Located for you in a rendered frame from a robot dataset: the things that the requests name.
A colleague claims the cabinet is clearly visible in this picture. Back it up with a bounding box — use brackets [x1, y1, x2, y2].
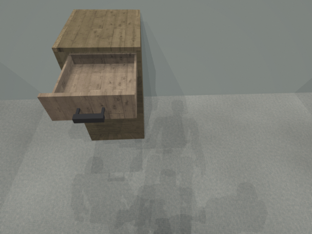
[52, 9, 144, 140]

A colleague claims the drawer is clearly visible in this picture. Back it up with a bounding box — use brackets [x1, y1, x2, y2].
[37, 53, 137, 121]

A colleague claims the handle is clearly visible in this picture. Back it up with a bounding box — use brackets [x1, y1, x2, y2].
[72, 107, 105, 123]

